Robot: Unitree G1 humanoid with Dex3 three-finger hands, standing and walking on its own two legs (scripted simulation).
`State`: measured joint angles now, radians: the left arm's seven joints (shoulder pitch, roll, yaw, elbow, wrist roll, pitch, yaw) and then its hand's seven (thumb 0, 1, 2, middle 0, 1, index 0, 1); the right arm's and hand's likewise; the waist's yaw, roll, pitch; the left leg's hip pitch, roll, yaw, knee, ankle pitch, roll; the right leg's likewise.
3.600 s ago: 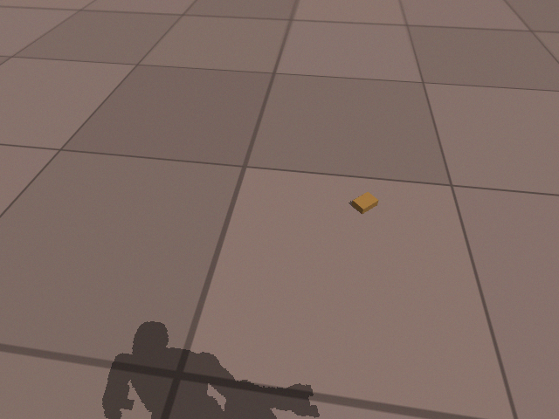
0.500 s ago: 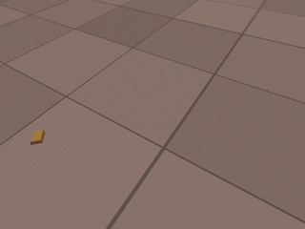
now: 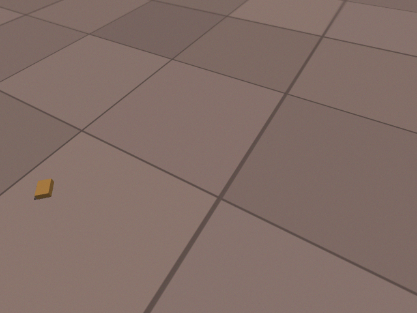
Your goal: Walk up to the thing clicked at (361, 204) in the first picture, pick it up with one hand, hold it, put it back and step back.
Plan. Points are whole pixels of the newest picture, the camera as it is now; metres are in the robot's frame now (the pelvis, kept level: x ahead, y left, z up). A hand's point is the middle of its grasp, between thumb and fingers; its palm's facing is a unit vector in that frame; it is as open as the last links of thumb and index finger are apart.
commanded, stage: walk up
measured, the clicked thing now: (44, 188) +0.92 +0.93 -0.75
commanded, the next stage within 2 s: stand in 0.60 s
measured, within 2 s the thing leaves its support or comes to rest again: neither
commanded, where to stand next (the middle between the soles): +0.06 +0.00 m, yaw +3 degrees
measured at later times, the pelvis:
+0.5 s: pelvis +0.01 +0.01 +0.00, yaw -2 degrees
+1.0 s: pelvis +0.01 +0.01 +0.01, yaw +2 degrees
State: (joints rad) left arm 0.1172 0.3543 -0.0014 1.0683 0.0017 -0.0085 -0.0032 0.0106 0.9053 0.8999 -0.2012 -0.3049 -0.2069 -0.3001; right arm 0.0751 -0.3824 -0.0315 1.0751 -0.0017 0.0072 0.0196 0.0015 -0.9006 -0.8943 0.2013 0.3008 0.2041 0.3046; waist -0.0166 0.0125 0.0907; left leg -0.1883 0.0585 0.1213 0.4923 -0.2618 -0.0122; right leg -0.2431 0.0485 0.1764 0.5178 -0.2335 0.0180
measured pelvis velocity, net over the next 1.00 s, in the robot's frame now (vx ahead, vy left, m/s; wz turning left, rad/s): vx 0.01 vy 0.01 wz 0.03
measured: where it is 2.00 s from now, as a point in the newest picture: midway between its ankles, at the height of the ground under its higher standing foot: outside the picture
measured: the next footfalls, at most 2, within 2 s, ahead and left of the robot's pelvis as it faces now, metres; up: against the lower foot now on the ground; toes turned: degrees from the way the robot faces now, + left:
none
